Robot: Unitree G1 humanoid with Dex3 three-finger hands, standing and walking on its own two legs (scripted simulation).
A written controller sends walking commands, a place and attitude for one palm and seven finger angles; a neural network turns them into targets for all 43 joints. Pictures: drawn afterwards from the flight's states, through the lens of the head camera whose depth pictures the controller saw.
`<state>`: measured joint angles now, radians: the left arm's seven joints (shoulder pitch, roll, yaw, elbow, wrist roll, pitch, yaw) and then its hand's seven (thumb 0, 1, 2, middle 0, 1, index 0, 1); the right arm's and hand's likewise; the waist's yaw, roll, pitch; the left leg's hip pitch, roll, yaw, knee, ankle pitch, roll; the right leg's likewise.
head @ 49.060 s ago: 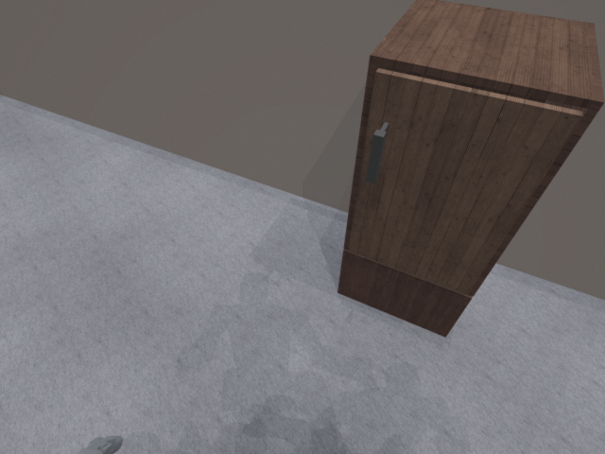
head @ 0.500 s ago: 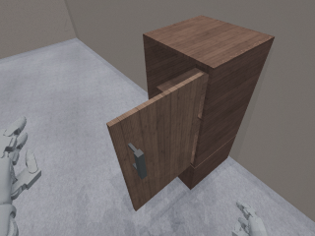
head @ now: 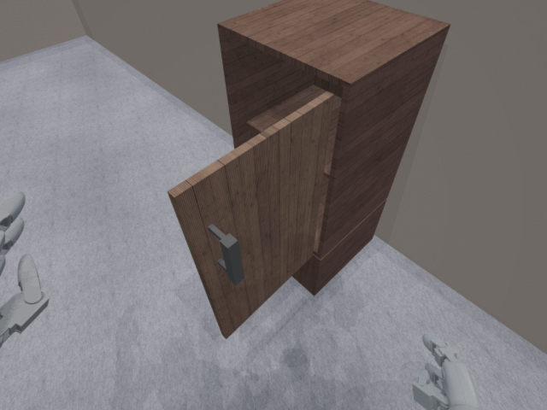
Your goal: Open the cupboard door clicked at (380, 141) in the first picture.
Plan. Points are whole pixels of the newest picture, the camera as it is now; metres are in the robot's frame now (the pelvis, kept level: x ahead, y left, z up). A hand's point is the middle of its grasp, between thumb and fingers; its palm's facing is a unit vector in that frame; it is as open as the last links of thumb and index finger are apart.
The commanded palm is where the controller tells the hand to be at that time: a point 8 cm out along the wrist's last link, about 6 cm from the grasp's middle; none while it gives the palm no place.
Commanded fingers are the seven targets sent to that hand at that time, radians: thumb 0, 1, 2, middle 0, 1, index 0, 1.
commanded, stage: step back with the hand held close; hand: left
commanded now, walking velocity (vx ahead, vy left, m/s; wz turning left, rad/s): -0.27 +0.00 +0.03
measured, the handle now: (225, 254) +0.38 +0.12 -0.04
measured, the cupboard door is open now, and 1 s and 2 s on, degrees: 92 92 92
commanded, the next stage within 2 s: stop stepping back and stand still in 1.00 s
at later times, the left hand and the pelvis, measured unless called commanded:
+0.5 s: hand out of the picture +0.12 +0.28 +0.16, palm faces +0.46 -0.77 -0.45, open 7.5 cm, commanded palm +0.05 +0.32 +0.17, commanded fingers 0.00 0.90 0.90 -0.20 -0.30 -0.20 -0.30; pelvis -0.08 +0.02 -0.02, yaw +2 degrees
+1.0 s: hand out of the picture +0.06 +0.31 +0.17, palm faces +0.44 -0.76 -0.47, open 7.4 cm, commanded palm -0.01 +0.33 +0.17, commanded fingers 0.00 0.90 0.90 -0.20 -0.30 -0.20 -0.30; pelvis -0.14 +0.02 -0.01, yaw +2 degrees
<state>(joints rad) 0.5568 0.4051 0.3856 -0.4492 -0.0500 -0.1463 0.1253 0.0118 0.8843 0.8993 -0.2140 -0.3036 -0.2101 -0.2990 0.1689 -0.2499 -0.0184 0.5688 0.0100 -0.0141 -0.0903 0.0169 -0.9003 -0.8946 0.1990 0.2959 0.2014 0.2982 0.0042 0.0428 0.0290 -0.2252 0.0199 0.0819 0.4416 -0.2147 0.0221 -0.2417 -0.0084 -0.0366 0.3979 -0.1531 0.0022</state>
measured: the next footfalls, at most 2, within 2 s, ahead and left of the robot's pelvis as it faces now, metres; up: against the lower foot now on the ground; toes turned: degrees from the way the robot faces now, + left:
right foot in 0.62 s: -0.06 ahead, -0.11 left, +0.00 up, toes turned +8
right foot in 1.10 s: -0.20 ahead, -0.11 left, +0.00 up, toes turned +1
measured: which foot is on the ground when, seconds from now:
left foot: down 0.00-1.00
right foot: down 0.00-0.50, up 0.52-0.60, down 0.62-0.86, up 0.88-1.00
